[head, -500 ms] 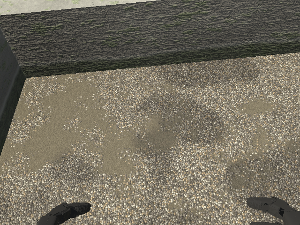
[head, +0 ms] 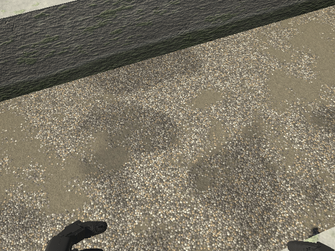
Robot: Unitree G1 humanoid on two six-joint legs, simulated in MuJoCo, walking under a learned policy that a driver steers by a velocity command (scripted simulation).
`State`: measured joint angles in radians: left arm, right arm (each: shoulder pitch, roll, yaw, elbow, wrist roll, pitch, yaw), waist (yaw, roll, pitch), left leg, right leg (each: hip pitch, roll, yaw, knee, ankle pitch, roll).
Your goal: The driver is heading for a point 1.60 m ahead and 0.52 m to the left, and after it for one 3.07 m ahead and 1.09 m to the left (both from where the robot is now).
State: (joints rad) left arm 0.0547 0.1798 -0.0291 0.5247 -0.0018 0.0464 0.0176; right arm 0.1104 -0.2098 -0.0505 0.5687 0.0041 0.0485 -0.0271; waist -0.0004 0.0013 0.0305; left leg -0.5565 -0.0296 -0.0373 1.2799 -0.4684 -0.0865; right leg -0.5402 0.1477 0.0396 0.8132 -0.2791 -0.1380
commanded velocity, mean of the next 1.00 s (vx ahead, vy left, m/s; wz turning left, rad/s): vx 0.71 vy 0.00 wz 0.49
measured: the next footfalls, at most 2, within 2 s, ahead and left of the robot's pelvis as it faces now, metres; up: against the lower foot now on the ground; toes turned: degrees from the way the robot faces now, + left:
left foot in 0.30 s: +0.01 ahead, +0.08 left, +0.00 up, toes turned +8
right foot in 0.46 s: +0.12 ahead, -0.12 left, +0.00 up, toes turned +25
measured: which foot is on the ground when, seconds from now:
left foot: up 0.00-0.28, down 0.30-0.48, up 0.50-0.78, down 0.80-1.00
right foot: down 0.00-0.28, up 0.30-0.44, down 0.46-1.00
